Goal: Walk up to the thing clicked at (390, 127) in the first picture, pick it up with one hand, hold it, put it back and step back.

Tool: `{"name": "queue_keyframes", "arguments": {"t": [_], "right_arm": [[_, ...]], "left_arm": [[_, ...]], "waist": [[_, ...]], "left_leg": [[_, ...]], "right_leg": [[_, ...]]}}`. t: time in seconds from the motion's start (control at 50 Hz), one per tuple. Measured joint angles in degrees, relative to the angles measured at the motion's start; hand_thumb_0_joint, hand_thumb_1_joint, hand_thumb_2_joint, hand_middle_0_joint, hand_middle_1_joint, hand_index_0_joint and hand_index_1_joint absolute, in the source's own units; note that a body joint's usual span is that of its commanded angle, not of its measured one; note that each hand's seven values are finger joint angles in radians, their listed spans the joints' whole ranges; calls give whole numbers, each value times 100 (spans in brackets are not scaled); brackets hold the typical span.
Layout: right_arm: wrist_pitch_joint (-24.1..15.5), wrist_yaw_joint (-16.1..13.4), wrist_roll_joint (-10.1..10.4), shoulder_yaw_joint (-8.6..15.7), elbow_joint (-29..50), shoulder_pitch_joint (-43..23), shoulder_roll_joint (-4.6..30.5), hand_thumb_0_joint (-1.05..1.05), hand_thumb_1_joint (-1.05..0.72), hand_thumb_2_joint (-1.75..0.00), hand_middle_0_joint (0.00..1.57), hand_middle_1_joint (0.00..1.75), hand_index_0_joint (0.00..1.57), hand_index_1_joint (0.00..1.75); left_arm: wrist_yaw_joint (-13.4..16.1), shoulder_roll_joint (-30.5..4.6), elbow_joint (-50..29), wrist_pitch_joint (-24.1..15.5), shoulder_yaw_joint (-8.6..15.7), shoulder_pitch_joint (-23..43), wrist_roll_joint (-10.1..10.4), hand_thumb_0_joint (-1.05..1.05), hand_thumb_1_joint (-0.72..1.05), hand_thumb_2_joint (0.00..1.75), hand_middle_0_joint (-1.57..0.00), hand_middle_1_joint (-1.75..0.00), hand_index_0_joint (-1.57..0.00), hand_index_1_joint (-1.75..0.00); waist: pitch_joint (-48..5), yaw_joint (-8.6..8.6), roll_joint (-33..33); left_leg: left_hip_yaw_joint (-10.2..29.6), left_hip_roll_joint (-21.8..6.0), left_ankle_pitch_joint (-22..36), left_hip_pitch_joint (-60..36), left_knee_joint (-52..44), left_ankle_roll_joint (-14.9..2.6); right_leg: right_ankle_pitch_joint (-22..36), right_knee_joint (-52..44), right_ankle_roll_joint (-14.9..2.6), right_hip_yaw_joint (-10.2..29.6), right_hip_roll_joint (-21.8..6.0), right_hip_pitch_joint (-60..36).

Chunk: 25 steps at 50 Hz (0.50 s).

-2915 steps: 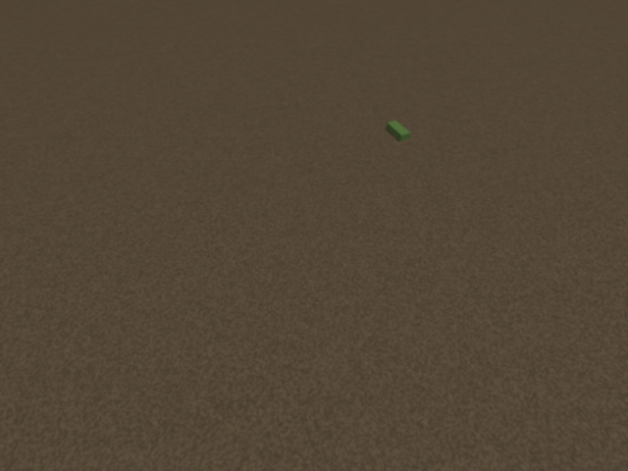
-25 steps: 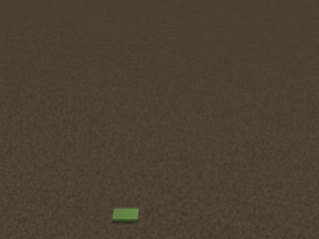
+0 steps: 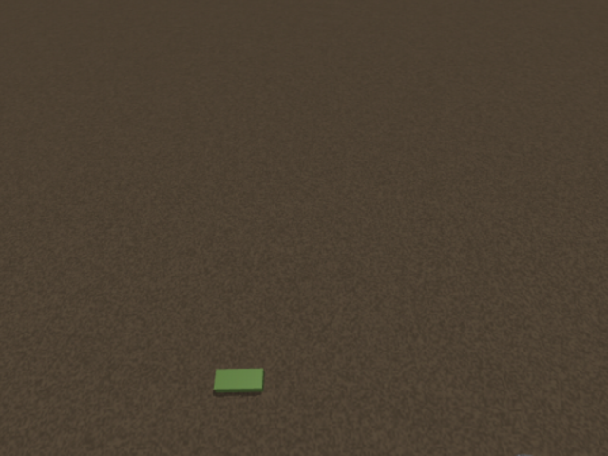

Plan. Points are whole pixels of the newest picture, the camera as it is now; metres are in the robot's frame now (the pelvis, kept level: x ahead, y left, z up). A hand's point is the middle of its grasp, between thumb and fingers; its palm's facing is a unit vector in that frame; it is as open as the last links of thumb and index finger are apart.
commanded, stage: step back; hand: left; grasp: from above
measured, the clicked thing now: (239, 380) +0.44 +0.23 -0.75
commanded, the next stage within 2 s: none
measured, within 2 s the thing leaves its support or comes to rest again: neither
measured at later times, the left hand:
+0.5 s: hand out of the picture +0.04 +0.31 -0.17, palm faces -0.11 -0.92 -0.37, open 7.4 cm
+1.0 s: hand out of the picture -0.07 +0.32 -0.17, palm faces -0.04 -0.93 -0.36, open 7.4 cm
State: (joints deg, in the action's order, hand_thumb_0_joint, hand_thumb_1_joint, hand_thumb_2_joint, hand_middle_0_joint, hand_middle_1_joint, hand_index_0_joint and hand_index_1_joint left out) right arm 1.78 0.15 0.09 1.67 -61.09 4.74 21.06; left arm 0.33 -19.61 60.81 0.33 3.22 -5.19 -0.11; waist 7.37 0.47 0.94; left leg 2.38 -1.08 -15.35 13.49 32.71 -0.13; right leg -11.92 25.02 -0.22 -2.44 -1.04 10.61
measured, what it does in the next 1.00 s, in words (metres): walks backwards: right foot, then left foot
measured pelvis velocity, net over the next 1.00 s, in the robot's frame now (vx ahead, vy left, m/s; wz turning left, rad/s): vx -0.22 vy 0.07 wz -0.04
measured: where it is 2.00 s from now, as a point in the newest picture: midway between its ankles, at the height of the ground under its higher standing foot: outside the picture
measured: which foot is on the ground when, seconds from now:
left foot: down 0.00-0.62, up 0.64-0.90, down 0.92-1.00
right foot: down 0.00-0.16, up 0.18-0.58, down 0.60-0.94, up 0.96-1.00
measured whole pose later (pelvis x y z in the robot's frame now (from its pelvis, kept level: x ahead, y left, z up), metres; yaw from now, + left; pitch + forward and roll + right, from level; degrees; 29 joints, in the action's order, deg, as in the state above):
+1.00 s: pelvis -0.22 +0.07 -0.02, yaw -2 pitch -3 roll -1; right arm 1.5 -0.2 -1.8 2.6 -50.7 9.4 21.2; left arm 1.0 -22.2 44.9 4.1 4.1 -6.2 -1.2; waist 11.1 0.2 -2.8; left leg 1.6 2.7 -20.2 14.0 37.7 -2.6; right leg -27.0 50.0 -0.6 5.3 2.7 24.6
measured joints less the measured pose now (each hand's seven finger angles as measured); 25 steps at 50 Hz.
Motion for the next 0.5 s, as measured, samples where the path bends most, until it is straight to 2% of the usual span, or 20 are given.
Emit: {"name": "queue_keyframes", "arguments": {"t": [0.04,0.08,0.12,0.16,0.18,0.2,0.24,0.28,0.32,0.4,0.5], "right_arm": [[79,15,-8,64,168,-18,78,0,-90,-90,21,30,20,30],[120,34,0,111,327,24,138,0,-90,-90,21,30,20,30],[113,46,-7,141,450,116,174,0,-91,-90,21,30,20,30],[69,53,-74,177,523,250,229,0,-90,-90,21,30,20,30],[46,33,-140,212,517,278,195,0,-91,-90,21,30,20,30],[40,27,-177,209,505,289,135,0,-91,-90,20,30,20,30],[49,34,-197,167,523,335,33,0,-91,-90,20,30,20,30],[57,-12,-214,133,551,379,-56,0,-90,-90,21,30,20,30],[54,-71,-211,119,627,392,-101,1,-90,-90,21,30,20,30],[-13,-149,-164,127,856,346,-146,1,-90,-90,21,30,21,30],[-57,-158,-139,97,1113,247,-139,0,-90,-90,21,30,21,30]], "left_arm": [[20,-44,-184,52,36,50,-61,1,90,90,-21,-30,-21,-30],[44,-110,-348,100,53,95,-111,1,90,90,-21,-30,-21,-30],[68,-201,-498,156,52,169,-140,1,90,90,-21,-30,-21,-30],[75,-284,-669,226,41,256,-119,1,90,90,-21,-30,-21,-30],[86,-339,-740,262,52,349,-88,1,90,90,-21,-30,-21,-30],[115,-388,-802,292,76,433,-67,1,90,90,-21,-30,-21,-30],[190,-420,-859,331,99,501,-58,1,90,90,-21,-30,-21,-30],[217,-420,-875,346,79,480,-26,1,91,90,-21,-30,-21,-30],[193,-387,-920,334,60,376,-13,1,91,90,-21,-30,-21,-30],[130,-306,-984,336,54,101,-45,1,91,90,-21,-30,-21,-30],[77,-245,-1027,345,82,-107,-71,1,90,90,-21,-30,-21,-30]], "waist": [[112,-18,-62],[161,-4,-131],[174,37,-203],[154,86,-213],[219,84,-303],[317,52,-409],[417,86,-460],[421,107,-473],[414,94,-452],[449,92,-373],[513,69,-276]], "left_leg": [[39,201,-738,359,925,-125],[24,325,-1086,544,1470,-201],[-48,320,-963,490,1336,-211],[-76,247,-433,217,553,-171],[-101,309,-570,219,530,-169],[-156,361,-600,255,611,-197],[-152,349,-509,297,609,-244],[-169,319,-326,275,392,-276],[-240,287,-169,256,186,-311],[-393,239,11,262,10,-355],[-577,169,80,449,175,-362]], "right_leg": [[-55,247,13,70,-93,203],[-108,476,45,125,-178,408],[-177,730,130,148,-249,626],[-329,1134,200,138,-281,911],[-517,1447,116,281,-275,1073],[-1008,1868,25,589,-133,1217],[-1806,2815,-83,1064,350,1442],[-1911,3652,-118,1222,683,1615],[-1807,4160,-81,1196,811,1679],[-1733,4079,79,1095,753,1388],[-1722,2911,111,904,474,865]]}}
